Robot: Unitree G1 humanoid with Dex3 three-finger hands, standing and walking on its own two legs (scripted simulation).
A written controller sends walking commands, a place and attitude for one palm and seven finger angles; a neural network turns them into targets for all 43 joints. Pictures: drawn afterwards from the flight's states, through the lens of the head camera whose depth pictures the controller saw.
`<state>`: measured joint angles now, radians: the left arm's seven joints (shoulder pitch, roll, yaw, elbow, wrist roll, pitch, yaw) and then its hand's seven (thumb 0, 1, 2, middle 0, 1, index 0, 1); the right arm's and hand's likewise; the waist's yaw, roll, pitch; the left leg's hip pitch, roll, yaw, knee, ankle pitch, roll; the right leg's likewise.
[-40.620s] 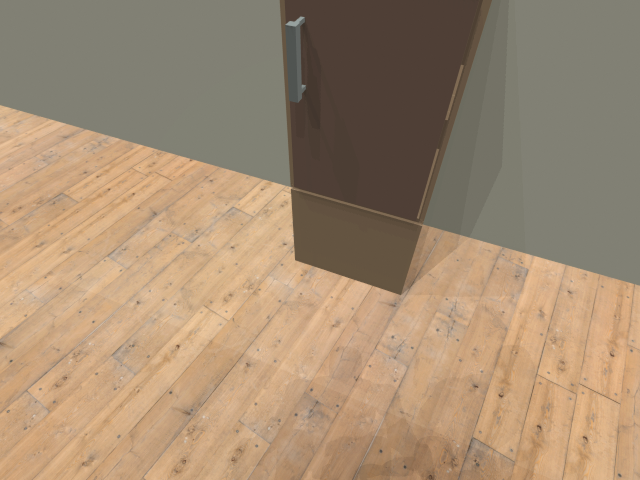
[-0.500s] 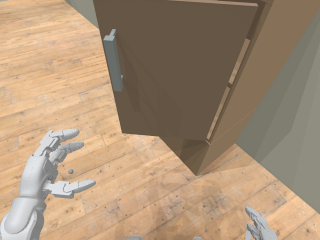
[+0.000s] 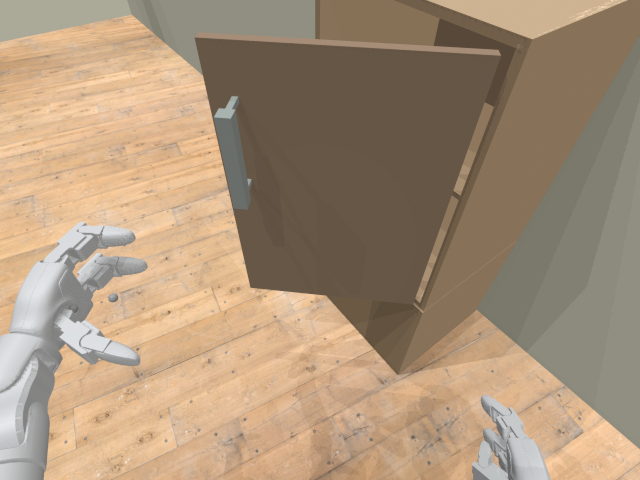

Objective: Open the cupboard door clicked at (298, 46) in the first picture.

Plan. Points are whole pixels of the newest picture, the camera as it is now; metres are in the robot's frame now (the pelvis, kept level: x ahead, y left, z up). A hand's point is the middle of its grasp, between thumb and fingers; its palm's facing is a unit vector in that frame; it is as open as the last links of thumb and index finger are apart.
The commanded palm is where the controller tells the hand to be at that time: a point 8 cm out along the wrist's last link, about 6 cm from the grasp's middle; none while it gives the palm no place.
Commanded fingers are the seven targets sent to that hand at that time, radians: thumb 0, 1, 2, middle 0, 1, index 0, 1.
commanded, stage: raise the hand with hooked fingers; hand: left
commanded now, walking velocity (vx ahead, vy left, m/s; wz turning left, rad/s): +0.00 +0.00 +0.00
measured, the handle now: (238, 155) +0.56 +0.19 +0.10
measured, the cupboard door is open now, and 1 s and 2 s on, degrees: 46 46 46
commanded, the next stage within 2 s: move the hooked fingers beside the handle in 0.62 s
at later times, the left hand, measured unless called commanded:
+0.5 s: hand (122, 278) +0.29 +0.26 +0.12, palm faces +0.07 -1.00 -0.04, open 14.0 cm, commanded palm +0.26 +0.30 +0.12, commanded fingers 0.00 -0.50 0.30 -0.30 -1.20 -0.30 -1.20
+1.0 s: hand (141, 253) +0.33 +0.25 +0.12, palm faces +0.01 -1.00 -0.04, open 14.0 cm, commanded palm +0.30 +0.30 +0.12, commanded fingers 0.00 -0.50 0.30 -0.30 -1.20 -0.30 -1.20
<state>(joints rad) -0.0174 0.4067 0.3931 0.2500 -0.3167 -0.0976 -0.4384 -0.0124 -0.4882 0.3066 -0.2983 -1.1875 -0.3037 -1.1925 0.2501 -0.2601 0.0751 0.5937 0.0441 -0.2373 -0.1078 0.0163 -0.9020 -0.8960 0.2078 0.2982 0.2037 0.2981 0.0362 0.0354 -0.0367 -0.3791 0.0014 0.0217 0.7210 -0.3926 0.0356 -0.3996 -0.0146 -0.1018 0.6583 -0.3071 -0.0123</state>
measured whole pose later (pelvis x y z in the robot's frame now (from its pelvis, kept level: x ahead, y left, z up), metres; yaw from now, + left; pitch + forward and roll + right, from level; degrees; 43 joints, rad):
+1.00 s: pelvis -0.01 -0.02 +0.00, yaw +0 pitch +3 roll -1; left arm -0.32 0.45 0.41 0.58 -0.28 -0.15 -0.47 -0.01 -0.51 0.30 -0.30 -1.20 -0.30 -1.20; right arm 0.26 -0.29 0.06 0.64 0.05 -0.23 -0.13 0.02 -0.90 -0.90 0.21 0.30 0.20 0.30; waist 0.01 0.03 -0.01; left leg -0.37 0.00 0.02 0.66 -0.34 0.02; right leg -0.40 -0.01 -0.10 0.63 -0.27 -0.03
